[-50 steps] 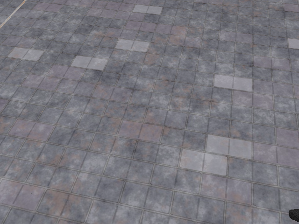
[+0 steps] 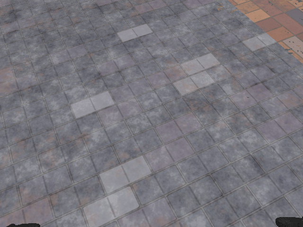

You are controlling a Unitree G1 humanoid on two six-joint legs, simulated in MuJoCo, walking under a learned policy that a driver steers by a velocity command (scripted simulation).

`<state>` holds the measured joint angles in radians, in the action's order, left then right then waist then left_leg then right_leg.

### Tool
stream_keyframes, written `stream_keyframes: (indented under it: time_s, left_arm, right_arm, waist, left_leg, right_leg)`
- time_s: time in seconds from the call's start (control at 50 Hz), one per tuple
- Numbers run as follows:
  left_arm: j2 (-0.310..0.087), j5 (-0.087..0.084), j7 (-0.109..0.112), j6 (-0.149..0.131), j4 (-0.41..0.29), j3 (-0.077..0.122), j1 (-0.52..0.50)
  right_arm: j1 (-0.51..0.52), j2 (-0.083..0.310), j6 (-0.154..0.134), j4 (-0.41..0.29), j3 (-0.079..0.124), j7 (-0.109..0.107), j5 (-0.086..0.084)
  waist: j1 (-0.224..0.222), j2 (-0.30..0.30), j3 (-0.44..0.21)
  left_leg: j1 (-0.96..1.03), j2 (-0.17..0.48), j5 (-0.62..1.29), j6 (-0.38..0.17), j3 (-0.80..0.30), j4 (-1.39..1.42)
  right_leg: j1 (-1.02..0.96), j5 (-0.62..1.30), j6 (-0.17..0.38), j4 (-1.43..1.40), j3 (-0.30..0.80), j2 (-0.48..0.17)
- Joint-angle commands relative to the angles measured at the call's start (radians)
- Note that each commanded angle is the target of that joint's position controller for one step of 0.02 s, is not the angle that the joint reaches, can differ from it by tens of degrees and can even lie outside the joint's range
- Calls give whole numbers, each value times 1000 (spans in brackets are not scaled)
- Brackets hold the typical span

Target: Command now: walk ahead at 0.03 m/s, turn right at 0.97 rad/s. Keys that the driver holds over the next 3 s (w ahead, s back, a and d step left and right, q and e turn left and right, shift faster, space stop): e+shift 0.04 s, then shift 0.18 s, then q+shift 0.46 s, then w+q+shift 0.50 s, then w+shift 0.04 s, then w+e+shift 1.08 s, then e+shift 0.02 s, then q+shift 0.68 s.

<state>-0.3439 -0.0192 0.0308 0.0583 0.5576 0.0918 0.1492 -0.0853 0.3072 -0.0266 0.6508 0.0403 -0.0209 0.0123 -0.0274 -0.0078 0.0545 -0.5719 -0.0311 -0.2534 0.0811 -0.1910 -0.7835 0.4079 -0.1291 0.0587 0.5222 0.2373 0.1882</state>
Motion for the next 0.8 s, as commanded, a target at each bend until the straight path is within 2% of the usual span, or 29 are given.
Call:
stream_keyframes:
  time_s: [0.02, 0.06, 0.08, 0.1, 0.12, 0.14, 0.16, 0.18, 0.2, 0.24, 0.28, 0.3, 0.32, 0.34, 0.36, 0.4, 0.42, 0.44, 0.46, 0.48, 0.5, 0.52, 0.54, 0.56, 0.62, 0.68, 0.72, 0.76, 0.8]
  left_arm:
    - [-152, -2, 2, -5, -81, 46, -27]
    - [-138, -6, -1, -1, -86, 41, -47]
    - [-103, -9, -3, -1, -81, 29, -28]
    - [-30, 3, -7, -1, -64, 6, 66]
    - [-86, -3, -12, -16, -102, 20, 33]
    - [-167, 9, -13, -27, -74, 40, 55]
    - [-183, 3, -13, -23, -43, 47, 51]
    - [-154, 4, -8, -13, -18, 40, 58]
    - [-123, 7, -7, -9, -14, 28, 63]
    - [-61, 7, -10, -13, -22, 2, 30]
    - [12, 25, -13, -21, -19, -28, 23]
    - [30, 30, -16, -25, -20, -36, 7]
    - [15, 24, -17, -28, -22, -30, -17]
    - [-19, 13, -17, -31, -14, -17, -20]
    - [-38, 5, -16, -35, -1, -9, -8]
    - [-47, 2, -13, -44, 34, 0, 59]
    - [-75, 6, -9, -46, 43, 9, 92]
    - [-117, 25, -1, -43, 46, 19, 147]
    - [-187, 51, -5, -35, 75, 39, 126]
    - [-127, 68, -4, -43, 44, 26, 74]
    - [-72, 65, 3, -51, 30, 8, 30]
    - [-46, 53, 10, -57, 19, 0, -25]
    - [-38, 32, 13, -63, 19, -1, -59]
    - [-39, 24, 17, -64, 24, -1, -57]
    - [-58, 30, 24, -49, 45, 10, -13]
    - [-109, 26, 17, -40, 53, 28, -5]
    - [-147, 6, -2, -56, 69, 43, 38]
    - [-161, -11, -22, -84, 79, 48, 36]
    - [-156, -20, -35, -96, 89, 49, 3]
  right_arm:
    - [-2, 97, -25, -63, 36, 4, -9]
    - [-62, 113, -33, -40, 51, 10, -14]
    - [-86, 137, -34, -30, 62, 9, -6]
    - [-59, 193, -23, -54, 72, 4, 11]
    - [-60, 224, -12, -49, 78, 7, 49]
    - [-28, 167, -13, -74, 67, 5, 42]
    - [2, 117, -8, -87, 52, -1, 25]
    - [13, 97, -1, -93, 43, -5, 11]
    - [11, 98, 5, -88, 39, -8, 0]
    - [-28, 87, 14, -70, 30, -8, 4]
    - [-30, 48, 16, -52, 13, 3, 3]
    - [-33, 61, 22, -49, 18, 8, -5]
    - [-62, 107, 29, -45, 35, 12, -12]
    - [-93, 152, 34, -43, 50, 13, -16]
    - [-107, 174, 38, -43, 58, 13, -23]
    - [-100, 179, 39, -49, 64, 7, -48]
    - [-109, 159, 35, -48, 62, 3, -54]
    - [-101, 114, 26, -58, 51, 4, -49]
    - [-60, 71, 15, -103, 43, 6, -53]
    - [-77, 135, 9, -90, 64, 4, -36]
    - [-93, 159, 16, -73, 82, 7, -37]
    - [-135, 139, 33, -46, 85, 4, -40]
    - [-154, 118, 50, -40, 81, 3, -38]
    - [-142, 91, 60, -46, 73, 6, -38]
    - [-63, 52, 68, -99, 53, 27, -44]
    - [-33, 46, 68, -139, 43, 54, -39]
    - [-30, 71, 72, -151, 48, 63, -47]
    - [-27, 92, 73, -160, 53, 68, -52]
    - [-100, 92, 62, -128, 58, 67, -50]
  waist:
    - [4, 173, -162]
    - [36, 191, -175]
    - [38, 152, -190]
    - [-18, -50, -234]
    - [-27, -302, -153]
    - [-26, -228, -145]
    - [-16, -145, -120]
    - [-10, -94, -110]
    - [1, -84, -92]
    - [24, -91, -93]
    - [16, -137, -126]
    - [26, -184, -122]
    - [47, -225, -104]
    - [62, -238, -97]
    - [59, -235, -98]
    - [18, -206, -108]
    - [9, -175, -139]
    - [-6, -69, -182]
    - [15, 264, -117]
    - [-2, 248, -120]
    - [13, 189, -113]
    - [43, 151, -109]
    - [51, 149, -86]
    - [43, 151, -73]
    - [-3, 156, -71]
    - [-20, 163, -88]
    - [-35, 156, -111]
    - [-22, 161, -71]
    - [37, 119, -41]
  left_leg:
    - [139, -41, -5, -12, 29, 124]
    - [252, -25, 61, -36, 44, 298]
    - [354, 47, 139, -66, 25, 402]
    - [474, 271, 171, -157, -176, 438]
    - [411, 386, 193, -309, -419, 513]
    - [386, 404, 137, -347, -437, 499]
    - [358, 342, 110, -313, -306, 475]
    - [352, 277, 93, -274, -218, 461]
    - [351, 256, 126, -271, -180, 459]
    - [349, 207, 197, -268, -104, 460]
    - [366, 162, 177, -251, -63, 453]
    - [358, 145, 158, -248, -63, 458]
    - [369, 149, 150, -259, -98, 452]
    - [389, 166, 159, -272, -143, 442]
    - [405, 179, 177, -276, -186, 432]
    - [375, 171, 208, -251, -237, 412]
    - [295, 151, 169, -210, -229, 388]
    - [160, 101, 48, -156, -158, 265]
    - [-35, -34, -165, -94, 81, 114]
    - [-61, -2, -340, -45, 111, -111]
    - [-82, 16, -329, -24, 108, -272]
    - [-85, 30, -287, -7, 111, -344]
    - [-127, 49, -221, 11, 114, -376]
    - [-142, 66, -178, 23, 129, -376]
    - [-124, 93, -89, 37, 193, -248]
    - [-10, 104, -83, 7, 237, -81]
    - [70, 104, -102, -29, 269, -28]
    - [100, 101, -143, -79, 285, 28]
    - [223, 74, -137, -131, 335, 142]
  right_leg:
    - [-98, -113, 122, -133, 317, -224]
    - [-117, -83, 90, -70, 333, -207]
    - [-82, -159, 55, 13, 290, -165]
    - [6, -433, 3, 240, 141, -66]
    - [188, -520, -48, 443, -25, 15]
    - [208, -450, -85, 606, -19, -67]
    - [199, -378, -104, 664, -35, -85]
    - [189, -334, -123, 710, -56, -90]
    - [203, -303, -135, 755, -71, -87]
    - [157, -292, -144, 685, -108, -94]
    - [42, -319, -153, 431, -152, -148]
    - [-24, -353, -156, 301, -188, -158]
    - [-45, -381, -156, 214, -211, -146]
    - [-54, -357, -152, 149, -217, -128]
    - [-72, -297, -139, 68, -211, -117]
    - [-185, -137, -85, -147, -200, -109]
    - [-307, -82, -51, -169, -168, -165]
    - [-446, 10, 7, -150, -73, -312]
    - [-385, 141, 124, -179, 96, -478]
    - [-363, 299, 208, -195, 149, -580]
    - [-357, 392, 207, -188, 96, -569]
    - [-354, 405, 168, -171, 7, -514]
    - [-369, 418, 144, -162, -54, -484]
    - [-369, 448, 136, -162, -105, -467]
    - [-389, 399, 142, -171, -194, -452]
    - [-367, 377, 138, -162, -243, -485]
    - [-338, 19, 129, -230, -231, -524]
    - [-315, -307, 111, -282, -212, -544]
    - [-261, -382, 79, -233, -269, -530]
